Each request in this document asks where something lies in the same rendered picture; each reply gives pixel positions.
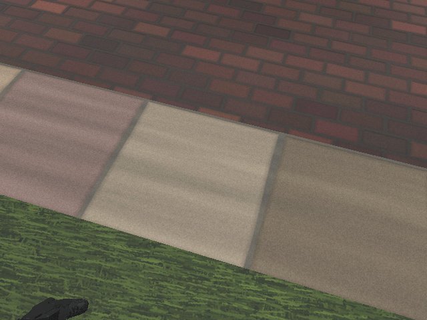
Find robot left hand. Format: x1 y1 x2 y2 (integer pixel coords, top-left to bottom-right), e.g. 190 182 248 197
18 297 89 320

